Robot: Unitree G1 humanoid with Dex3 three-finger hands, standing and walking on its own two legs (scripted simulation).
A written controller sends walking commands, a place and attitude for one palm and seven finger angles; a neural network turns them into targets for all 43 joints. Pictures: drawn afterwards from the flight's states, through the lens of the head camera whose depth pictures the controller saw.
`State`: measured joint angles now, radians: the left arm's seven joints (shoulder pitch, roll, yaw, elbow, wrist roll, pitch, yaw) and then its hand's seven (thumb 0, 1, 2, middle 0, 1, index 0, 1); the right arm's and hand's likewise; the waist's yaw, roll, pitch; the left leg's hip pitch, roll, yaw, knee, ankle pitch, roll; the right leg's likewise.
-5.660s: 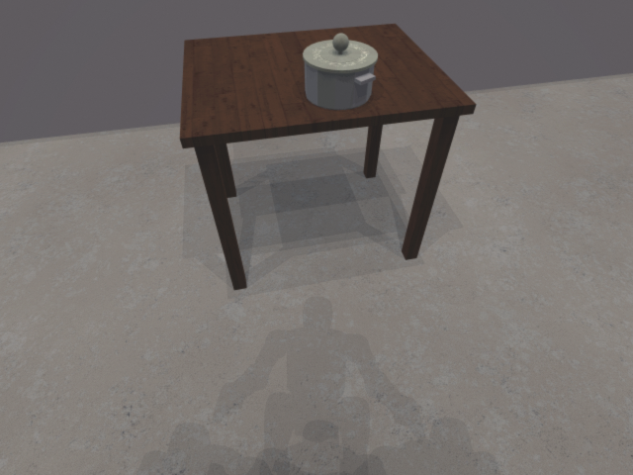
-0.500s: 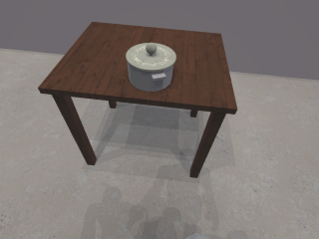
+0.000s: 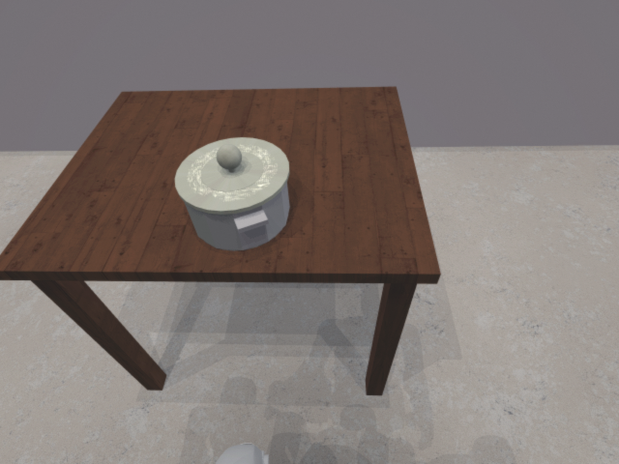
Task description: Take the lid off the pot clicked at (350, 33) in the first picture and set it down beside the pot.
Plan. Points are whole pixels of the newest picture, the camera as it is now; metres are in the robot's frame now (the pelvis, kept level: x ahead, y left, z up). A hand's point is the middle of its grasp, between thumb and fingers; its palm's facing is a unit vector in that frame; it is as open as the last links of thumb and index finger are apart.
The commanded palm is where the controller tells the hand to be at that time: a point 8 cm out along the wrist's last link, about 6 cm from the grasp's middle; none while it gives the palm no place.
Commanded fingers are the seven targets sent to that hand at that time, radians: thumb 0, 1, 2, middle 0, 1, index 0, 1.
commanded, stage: come to a stop and stand still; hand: left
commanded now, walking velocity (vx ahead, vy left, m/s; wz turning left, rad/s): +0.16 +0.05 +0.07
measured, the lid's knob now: (229, 156) +0.58 +0.17 +0.08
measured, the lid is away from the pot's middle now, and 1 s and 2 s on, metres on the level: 0.00 0.00 0.00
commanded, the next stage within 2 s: look again from close up in 1.48 s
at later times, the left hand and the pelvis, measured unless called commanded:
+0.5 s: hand out of the picture +0.07 +0.22 -0.18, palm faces +0.05 -0.98 -0.21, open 7.4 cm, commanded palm none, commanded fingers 0.00 0.90 0.90 -0.20 -0.30 -0.20 -0.30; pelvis +0.07 +0.03 +0.00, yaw -2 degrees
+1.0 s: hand out of the picture +0.08 +0.21 -0.18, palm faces +0.00 -0.97 -0.24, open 7.4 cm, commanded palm none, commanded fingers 0.00 0.90 0.90 -0.20 -0.30 -0.20 -0.30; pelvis +0.06 +0.02 -0.01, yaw -1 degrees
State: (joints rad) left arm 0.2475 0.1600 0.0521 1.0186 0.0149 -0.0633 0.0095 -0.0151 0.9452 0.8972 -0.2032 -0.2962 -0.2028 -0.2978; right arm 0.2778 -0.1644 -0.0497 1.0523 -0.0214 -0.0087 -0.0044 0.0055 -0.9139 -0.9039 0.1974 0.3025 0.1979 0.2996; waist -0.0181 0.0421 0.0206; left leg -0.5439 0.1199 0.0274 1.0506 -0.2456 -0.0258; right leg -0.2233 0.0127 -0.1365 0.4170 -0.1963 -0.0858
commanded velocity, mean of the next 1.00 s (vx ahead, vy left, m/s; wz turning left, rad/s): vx -0.06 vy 0.01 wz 0.00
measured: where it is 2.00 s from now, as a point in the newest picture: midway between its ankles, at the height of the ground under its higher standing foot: outside the picture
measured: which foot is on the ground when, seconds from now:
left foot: up 0.00-0.20, down 0.22-0.64, up 0.66-0.96, down 0.98-1.00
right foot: down 0.00-0.26, up 0.28-0.58, down 0.60-1.00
